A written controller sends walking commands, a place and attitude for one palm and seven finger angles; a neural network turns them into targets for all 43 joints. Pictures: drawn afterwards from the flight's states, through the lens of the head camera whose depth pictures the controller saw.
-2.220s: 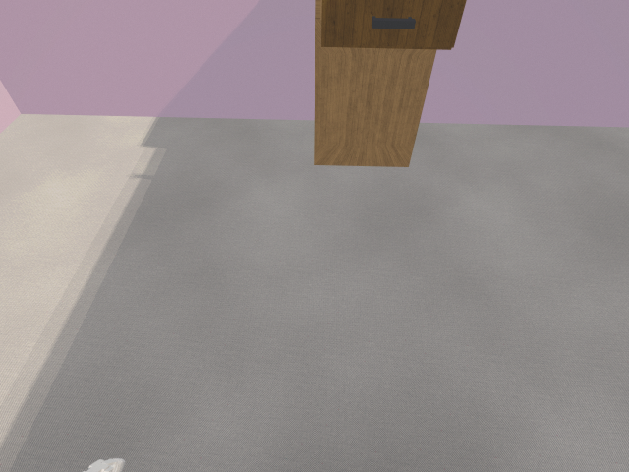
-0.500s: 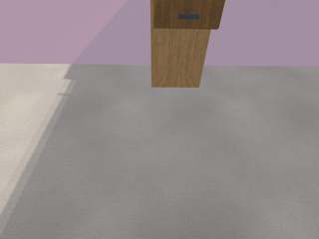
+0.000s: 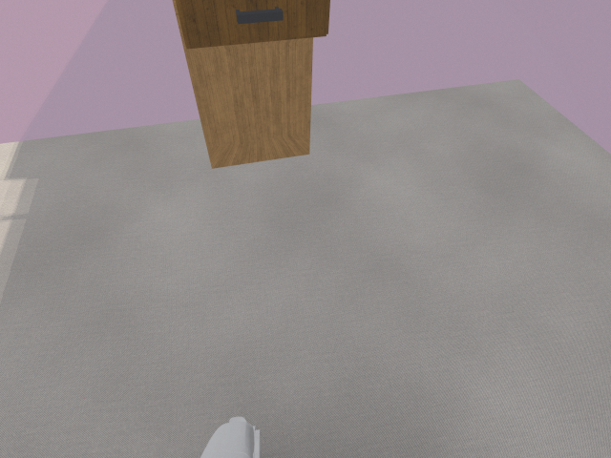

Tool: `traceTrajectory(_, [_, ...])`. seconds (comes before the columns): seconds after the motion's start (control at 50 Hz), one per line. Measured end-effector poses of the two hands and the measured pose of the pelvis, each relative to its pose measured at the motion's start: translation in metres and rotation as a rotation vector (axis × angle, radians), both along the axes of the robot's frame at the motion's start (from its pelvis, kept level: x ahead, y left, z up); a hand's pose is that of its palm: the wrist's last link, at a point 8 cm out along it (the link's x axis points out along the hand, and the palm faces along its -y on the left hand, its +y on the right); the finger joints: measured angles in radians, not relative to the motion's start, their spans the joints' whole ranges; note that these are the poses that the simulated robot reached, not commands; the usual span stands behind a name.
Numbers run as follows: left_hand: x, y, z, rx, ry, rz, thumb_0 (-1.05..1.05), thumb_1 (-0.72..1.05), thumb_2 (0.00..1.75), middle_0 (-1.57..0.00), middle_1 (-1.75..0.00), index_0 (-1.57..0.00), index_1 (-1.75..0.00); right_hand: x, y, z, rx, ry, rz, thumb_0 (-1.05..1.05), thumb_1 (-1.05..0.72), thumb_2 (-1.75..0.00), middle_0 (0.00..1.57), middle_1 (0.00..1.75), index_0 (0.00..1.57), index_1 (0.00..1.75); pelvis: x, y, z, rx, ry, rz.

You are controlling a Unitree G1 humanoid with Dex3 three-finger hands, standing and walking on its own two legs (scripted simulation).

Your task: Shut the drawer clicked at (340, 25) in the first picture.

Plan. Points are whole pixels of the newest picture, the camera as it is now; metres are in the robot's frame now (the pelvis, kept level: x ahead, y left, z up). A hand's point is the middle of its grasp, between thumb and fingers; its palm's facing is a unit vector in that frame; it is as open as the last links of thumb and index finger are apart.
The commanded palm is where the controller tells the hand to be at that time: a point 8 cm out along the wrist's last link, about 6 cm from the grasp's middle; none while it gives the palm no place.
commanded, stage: walk to a spot facing it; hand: left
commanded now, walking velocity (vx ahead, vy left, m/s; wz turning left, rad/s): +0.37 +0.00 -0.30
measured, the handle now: (258, 13) +1.26 +0.23 +0.04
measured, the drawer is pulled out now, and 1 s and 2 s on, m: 0.27 0.27 0.27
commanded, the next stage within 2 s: turn to face it in 1.44 s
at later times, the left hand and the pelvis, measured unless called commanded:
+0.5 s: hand (193, 333) +0.34 +0.23 -0.17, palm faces -0.19 -0.97 -0.16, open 7.4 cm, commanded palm none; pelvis +0.22 +0.06 +0.00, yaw -12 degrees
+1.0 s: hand (257, 251) +0.53 +0.14 -0.17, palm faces -0.26 -0.94 -0.23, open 7.2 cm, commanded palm none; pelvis +0.44 -0.03 +0.00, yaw -18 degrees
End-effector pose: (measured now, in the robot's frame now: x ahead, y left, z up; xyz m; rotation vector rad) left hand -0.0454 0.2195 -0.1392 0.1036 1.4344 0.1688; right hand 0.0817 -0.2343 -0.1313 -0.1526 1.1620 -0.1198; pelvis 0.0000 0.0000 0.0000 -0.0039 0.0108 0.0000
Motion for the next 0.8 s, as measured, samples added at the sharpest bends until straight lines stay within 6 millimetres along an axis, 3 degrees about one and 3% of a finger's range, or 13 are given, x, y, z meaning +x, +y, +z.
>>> traceTrajectory(0.12, [0.051,0.035,-0.017,-0.007,0.028,0.006,0.0,0.91,0.9,-0.2,-0.3,-0.2,-0.3,0.094,0.036,0.003,-0.015,-0.098,0.035,0.01,-0.91,-0.9,0.2,0.3,0.2,0.3,0.059,0.031,-0.012,-0.019,0.0,-0.035])
traceTrajectory(0.18, [0.086,0.059,-0.033,-0.011,0.046,-0.014,0.0,0.91,0.9,-0.2,-0.3,-0.2,-0.3,0.124,0.049,0.0,-0.048,-0.151,0.018,0.01,-0.91,-0.9,0.2,0.3,0.2,0.3,0.089,0.048,-0.024,-0.023,-0.012,-0.072])
traceTrajectory(0.24, [0.139,0.079,-0.032,-0.002,0.018,-0.073,0.0,0.91,0.9,-0.2,-0.3,-0.2,-0.3,0.122,0.058,0.004,-0.056,-0.132,-0.044,0.0,-0.91,-0.9,0.2,0.3,0.2,0.3,0.112,0.057,-0.019,-0.02,-0.028,-0.112])
traceTrajectory(0.3, [0.203,0.089,-0.022,0.002,-0.061,-0.123,0.0,0.92,0.9,-0.2,-0.3,-0.19,-0.3,0.104,0.065,0.007,-0.06,-0.054,-0.121,0.0,-0.92,-0.9,0.2,0.3,0.2,0.3,0.136,0.064,-0.008,-0.019,-0.029,-0.132])
traceTrajectory(0.38, [0.283,0.089,-0.008,-0.002,-0.162,-0.181,0.0,0.92,0.9,-0.19,-0.3,-0.19,-0.3,0.075,0.062,0.01,-0.081,0.068,-0.22,-0.01,-0.95,-0.9,0.2,0.3,0.2,0.3,0.169,0.069,0.001,-0.012,-0.02,-0.165])
traceTrajectory(0.5, [0.386,0.062,0.001,-0.028,-0.231,-0.281,0.0,0.92,0.9,-0.19,-0.3,-0.19,-0.3,0.036,0.077,0.008,-0.042,0.264,-0.335,0.0,-0.93,-0.9,0.2,0.3,0.2,0.3,0.219,0.064,0.004,-0.005,-0.019,-0.208])
traceTrajectory(0.64, [0.497,-0.003,-0.004,-0.061,-0.259,-0.428,0.0,0.92,0.9,-0.19,-0.3,-0.19,-0.3,0.021,0.104,0.001,0.069,0.46,-0.462,0.0,-0.92,-0.9,0.2,0.3,0.2,0.3,0.282,0.035,-0.007,-0.001,-0.013,-0.261])
traceTrajectory(0.72, [0.556,-0.045,-0.014,-0.066,-0.33,-0.471,0.0,0.91,0.9,-0.19,-0.3,-0.19,-0.3,0.034,0.106,-0.011,0.145,0.554,-0.508,0.01,-0.91,-0.9,0.2,0.3,0.2,0.3,0.323,0.005,-0.023,0.003,-0.014,-0.279])
traceTrajectory(0.76, [0.569,-0.056,-0.014,-0.065,-0.353,-0.455,0.0,0.91,0.9,-0.2,-0.3,-0.2,-0.3,0.056,0.096,-0.016,0.162,0.553,-0.512,0.01,-0.91,-0.9,0.2,0.3,0.2,0.3,0.338,-0.007,-0.025,0.0,-0.025,-0.282])
traceTrajectory(0.8, [0.572,-0.06,-0.011,-0.059,-0.336,-0.433,0.0,0.91,0.9,-0.2,-0.3,-0.2,-0.3,0.092,0.077,-0.02,0.154,0.5,-0.504,0.01,-0.91,-0.9,0.2,0.3,0.2,0.3,0.353,-0.015,-0.02,-0.004,-0.032,-0.287])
